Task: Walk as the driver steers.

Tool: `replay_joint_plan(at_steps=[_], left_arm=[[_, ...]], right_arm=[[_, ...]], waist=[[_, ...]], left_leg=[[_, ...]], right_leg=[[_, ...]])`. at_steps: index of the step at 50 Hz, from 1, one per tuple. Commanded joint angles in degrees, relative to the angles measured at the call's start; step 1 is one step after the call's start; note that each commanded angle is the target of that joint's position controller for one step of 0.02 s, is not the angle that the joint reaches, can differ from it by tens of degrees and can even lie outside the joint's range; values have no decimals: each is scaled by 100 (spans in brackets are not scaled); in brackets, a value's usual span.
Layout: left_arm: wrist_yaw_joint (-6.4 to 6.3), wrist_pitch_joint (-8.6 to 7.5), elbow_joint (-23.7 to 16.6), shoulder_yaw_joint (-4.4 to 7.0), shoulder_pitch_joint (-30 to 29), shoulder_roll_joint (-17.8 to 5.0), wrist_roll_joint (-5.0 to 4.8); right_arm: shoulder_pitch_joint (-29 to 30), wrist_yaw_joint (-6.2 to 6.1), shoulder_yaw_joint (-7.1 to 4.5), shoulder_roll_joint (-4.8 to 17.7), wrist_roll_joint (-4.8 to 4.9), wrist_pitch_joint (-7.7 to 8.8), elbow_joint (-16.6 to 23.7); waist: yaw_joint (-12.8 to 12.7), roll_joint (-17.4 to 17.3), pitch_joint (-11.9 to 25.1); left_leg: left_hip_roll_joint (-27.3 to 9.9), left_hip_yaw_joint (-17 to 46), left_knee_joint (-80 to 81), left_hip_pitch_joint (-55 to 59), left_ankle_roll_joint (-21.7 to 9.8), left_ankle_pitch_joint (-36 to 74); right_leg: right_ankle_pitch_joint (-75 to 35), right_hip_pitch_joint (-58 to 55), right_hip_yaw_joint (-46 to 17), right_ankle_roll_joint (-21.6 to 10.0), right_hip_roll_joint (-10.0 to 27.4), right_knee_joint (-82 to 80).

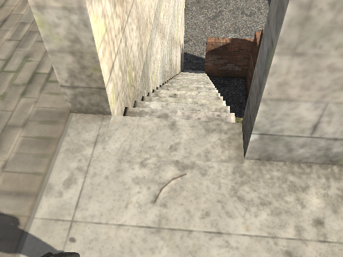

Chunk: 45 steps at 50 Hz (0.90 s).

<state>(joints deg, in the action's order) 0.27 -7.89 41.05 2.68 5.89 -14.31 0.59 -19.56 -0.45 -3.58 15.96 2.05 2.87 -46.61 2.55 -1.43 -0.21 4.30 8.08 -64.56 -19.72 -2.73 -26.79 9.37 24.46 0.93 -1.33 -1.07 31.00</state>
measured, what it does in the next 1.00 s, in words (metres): walks ahead: left foot, then right foot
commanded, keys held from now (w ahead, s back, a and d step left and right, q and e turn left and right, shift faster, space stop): w+q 0.20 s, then w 0.40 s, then w+e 0.18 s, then e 0.22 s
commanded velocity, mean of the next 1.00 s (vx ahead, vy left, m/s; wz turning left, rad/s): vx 0.46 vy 0.00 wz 0.13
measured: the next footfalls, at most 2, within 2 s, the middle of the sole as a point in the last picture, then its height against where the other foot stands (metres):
left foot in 0.44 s outside the picture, level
right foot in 0.96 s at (168, 201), level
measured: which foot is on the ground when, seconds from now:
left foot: up 0.00-0.42, down 0.44-0.96, up 0.98-1.00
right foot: down 0.00-0.44, up 0.46-0.94, down 0.96-1.00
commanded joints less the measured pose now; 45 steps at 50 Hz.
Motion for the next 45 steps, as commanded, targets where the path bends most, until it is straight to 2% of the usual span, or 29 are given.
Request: replay_joint_plan(at_steps=[1,2,4,7,8,10,12,14,17,19,20,21,22,23,24,25,26,27,28,29,31,33,35,39,42,44,45], left_arm=[[-27,80,-115,196,787,-628,20],[-23,80,-87,171,699,-573,47],[7,36,-9,194,711,-564,-5],[-24,4,120,294,803,-809,-48],[-47,6,151,315,861,-889,-19],[-83,56,214,337,884,-934,-36],[-94,92,312,336,1045,-972,-64],[-71,146,424,346,1257,-1083,-66],[-10,244,581,355,1470,-1161,-156],[-23,307,670,372,1482,-1238,-260],[-46,334,706,382,1458,-1331,-279],[-74,373,740,378,1385,-1385,-280],[-111,381,730,321,1405,-1288,-249],[-112,334,520,161,1416,-908,-22],[-16,181,444,-16,2057,-376,-82],[33,71,442,129,1408,-955,-295],[41,39,244,161,923,-1039,-382],[-5,44,253,143,794,-952,-281],[-27,87,280,174,815,-937,-165],[-8,161,335,180,1036,-878,-157],[-4,300,406,159,1230,-691,-171],[-32,392,341,144,1003,-619,-160],[-37,406,250,130,680,-558,-161],[79,339,55,74,47,-422,-180],[219,280,-182,18,-393,-308,-98],[323,224,-387,60,-512,-419,-106],[343,207,-407,88,-392,-528,-124]], right_arm=[[484,-2,-175,704,-84,69,664],[428,34,-189,591,-53,34,691],[371,68,-164,358,-8,-53,737],[626,73,-137,250,-74,-126,963],[866,90,-103,201,-116,-130,1049],[965,141,-116,218,-70,-109,1076],[1379,200,-66,118,-95,-55,1181],[1751,257,-36,99,-120,-5,1292],[2151,344,-18,113,-74,46,1464],[2157,380,-42,183,-63,57,1542],[1947,378,-100,316,-89,57,1515],[1281,360,-217,512,-111,57,1335],[338,294,-388,845,-119,44,1033],[-650,163,-537,1404,-151,1,845],[-505,185,-491,1680,-178,33,843],[-529,224,-364,1147,-164,70,846],[-180,239,-286,937,-141,104,805],[236,246,-221,755,-120,122,823],[546,262,-173,572,-153,140,845],[677,263,-146,465,-197,168,850],[716,248,-167,496,-195,260,754],[614,203,-196,573,-232,335,605],[423,135,-196,572,-257,343,454],[296,58,-195,681,-246,334,311],[193,-14,-185,734,-234,251,181],[161,-86,-238,918,-200,114,155],[181,-130,-263,1005,-159,41,161]], waist=[[-550,478,272],[-402,651,138],[-327,778,72],[-292,600,-17],[-355,512,-44],[-386,551,-23],[-553,494,-136],[-693,437,-294],[-742,506,-492],[-580,671,-410],[-385,790,-207],[52,809,205],[481,701,770],[748,-250,1585],[119,-1318,2400],[473,-572,2105],[378,-519,1200],[128,-122,757],[-86,-154,468],[-288,-288,428],[-453,-259,353],[-426,-176,120],[-300,-148,-44],[-33,-146,-258],[125,-74,-420],[89,-249,-332],[-11,-368,-249]], left_leg=[[-791,36,-863,-2491,90,779],[-938,-1,-663,-2214,90,921],[-1003,-178,-442,-2059,120,1067],[-1098,-149,130,-2396,203,1485],[-1092,-175,407,-2490,227,1682],[-1082,-261,1027,-2439,232,2278],[-1004,-422,1742,-2215,190,2725],[-910,-639,2232,-2036,148,2831],[-800,-864,2712,-1916,-5,2476],[-628,-1031,3001,-1619,-216,1852],[-450,-1166,3136,-1160,-342,1614],[-228,-1320,3464,-171,-499,1822],[-164,-1239,3544,1383,-656,2232],[-1460,448,3263,3310,-1028,2762],[-2664,3283,4086,4535,-1953,1726],[-2571,3152,4491,4172,-1729,1418],[-2336,2159,4581,3381,-1490,1836],[-2074,1516,4681,2507,-1314,2307],[-1845,1052,4856,1823,-1234,2646],[-1720,815,5063,1418,-1198,2716],[-1687,469,5390,1070,-1266,2938],[-1682,60,5577,962,-1238,3206],[-1640,-288,5637,1097,-1122,3303],[-1549,-944,5720,1269,-814,3101],[-1593,-1339,5327,1477,-666,4129],[-1715,-1387,4912,1886,-534,4810],[-1719,-1418,4578,2072,-439,5336]], right_leg=[[373,-2398,-2258,-866,1866,-1571],[54,-2019,-1782,-788,1686,-1731],[-389,-1765,-1194,-837,1546,-1989],[-1053,-1842,-692,-954,1677,-2154],[-1210,-1904,-599,-981,1759,-2183],[-1260,-2085,-146,-860,1623,-2198],[-1245,-2073,138,-800,1539,-2221],[-1225,-2136,332,-784,1544,-2242],[-1492,-2482,401,-797,1697,-2132],[-2531,-2821,419,-764,1830,-1764],[-3550,-2935,495,-707,1832,-1355],[-4370,-2848,702,-586,1706,-539],[-4248,-2161,901,-398,1472,612],[-1620,-535,972,-144,1123,2648],[2561,1328,76,57,166,4267],[2404,1886,-585,2,372,4722],[1875,2189,-440,-61,591,4599],[1340,1959,-389,-48,837,4228],[1014,1659,-389,-5,972,3907],[760,1297,-455,14,1078,3770],[510,1126,-424,109,1101,3540],[69,1414,-464,216,1108,3195],[-526,1746,-560,253,1049,2687],[-1707,1628,-432,124,750,1319],[-1897,1365,-93,25,544,540],[-1477,1308,98,-58,387,331],[-1090,1138,189,-97,291,314]])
